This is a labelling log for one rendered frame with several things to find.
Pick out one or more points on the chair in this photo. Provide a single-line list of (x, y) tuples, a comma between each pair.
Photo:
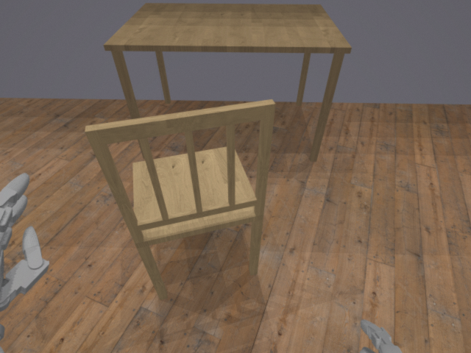
[(188, 194)]

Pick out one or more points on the right robot hand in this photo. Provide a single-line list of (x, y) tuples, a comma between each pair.
[(380, 339)]

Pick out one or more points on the left robot hand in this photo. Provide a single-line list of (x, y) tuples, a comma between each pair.
[(27, 272)]

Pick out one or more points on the table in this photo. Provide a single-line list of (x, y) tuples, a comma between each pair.
[(264, 28)]

